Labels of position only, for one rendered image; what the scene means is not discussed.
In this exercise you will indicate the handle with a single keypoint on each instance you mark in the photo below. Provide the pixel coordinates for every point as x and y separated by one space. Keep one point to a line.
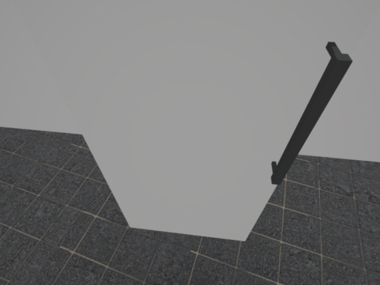
331 78

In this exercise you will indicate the fridge door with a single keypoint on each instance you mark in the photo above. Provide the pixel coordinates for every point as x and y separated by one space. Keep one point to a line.
184 104

